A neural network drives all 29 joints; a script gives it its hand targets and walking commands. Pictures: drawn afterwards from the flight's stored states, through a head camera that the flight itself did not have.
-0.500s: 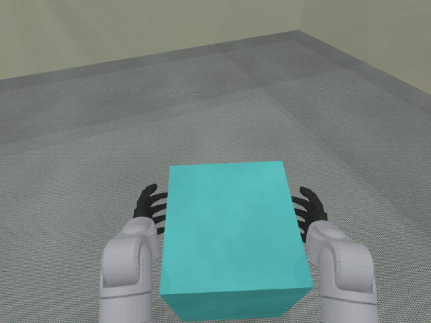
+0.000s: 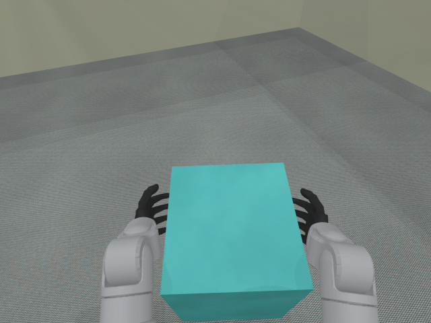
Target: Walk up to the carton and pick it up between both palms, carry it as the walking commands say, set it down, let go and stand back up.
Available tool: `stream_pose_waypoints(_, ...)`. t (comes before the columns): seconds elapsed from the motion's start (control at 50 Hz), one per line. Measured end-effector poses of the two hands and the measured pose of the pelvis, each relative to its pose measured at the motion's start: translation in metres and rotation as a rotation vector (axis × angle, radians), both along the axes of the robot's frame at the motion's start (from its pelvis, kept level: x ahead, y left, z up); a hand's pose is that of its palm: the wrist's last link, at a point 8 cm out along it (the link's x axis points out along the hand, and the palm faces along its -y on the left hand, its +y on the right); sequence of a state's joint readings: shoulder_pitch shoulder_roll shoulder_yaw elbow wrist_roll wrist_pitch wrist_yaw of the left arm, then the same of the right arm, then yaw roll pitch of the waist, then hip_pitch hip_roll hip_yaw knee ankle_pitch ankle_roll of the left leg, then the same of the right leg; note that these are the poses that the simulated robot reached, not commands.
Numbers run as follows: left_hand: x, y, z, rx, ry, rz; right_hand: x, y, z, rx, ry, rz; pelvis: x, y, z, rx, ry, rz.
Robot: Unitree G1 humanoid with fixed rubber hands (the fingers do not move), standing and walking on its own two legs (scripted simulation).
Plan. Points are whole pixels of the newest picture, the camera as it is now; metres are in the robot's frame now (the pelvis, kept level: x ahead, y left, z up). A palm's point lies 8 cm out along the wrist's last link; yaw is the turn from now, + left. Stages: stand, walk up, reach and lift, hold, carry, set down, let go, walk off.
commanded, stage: carry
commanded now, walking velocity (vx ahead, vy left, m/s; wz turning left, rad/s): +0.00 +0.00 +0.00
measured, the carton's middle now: (229, 247) +0.29 +0.00 +0.01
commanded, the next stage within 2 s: none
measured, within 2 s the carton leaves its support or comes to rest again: neither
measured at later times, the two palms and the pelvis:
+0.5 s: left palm (147, 226) +0.29 +0.15 +0.09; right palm (318, 231) +0.28 -0.14 +0.08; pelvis +0.00 +0.00 +0.00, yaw +0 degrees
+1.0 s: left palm (147, 226) +0.28 +0.15 +0.09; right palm (320, 231) +0.28 -0.14 +0.09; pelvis +0.00 +0.00 +0.00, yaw +0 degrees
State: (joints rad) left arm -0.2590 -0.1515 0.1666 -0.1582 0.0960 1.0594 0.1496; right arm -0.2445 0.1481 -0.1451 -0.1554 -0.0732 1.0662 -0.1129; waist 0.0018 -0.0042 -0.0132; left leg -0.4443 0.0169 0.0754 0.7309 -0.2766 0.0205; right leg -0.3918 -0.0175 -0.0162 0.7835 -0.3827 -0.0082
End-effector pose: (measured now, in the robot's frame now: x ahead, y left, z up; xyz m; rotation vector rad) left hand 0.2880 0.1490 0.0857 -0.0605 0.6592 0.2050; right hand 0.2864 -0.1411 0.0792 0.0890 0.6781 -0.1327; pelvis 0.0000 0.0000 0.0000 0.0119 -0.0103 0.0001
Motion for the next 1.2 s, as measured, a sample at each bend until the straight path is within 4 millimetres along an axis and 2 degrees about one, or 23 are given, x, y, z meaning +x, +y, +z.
stream_pose_waypoints(1.2,-0.006,-0.003,0.008,-0.004,-0.006,-0.018,-0.009,-0.002,0.011,-0.008,-0.006,-0.016,-0.005,0.001,0.0,-0.001,-0.007,0.001)
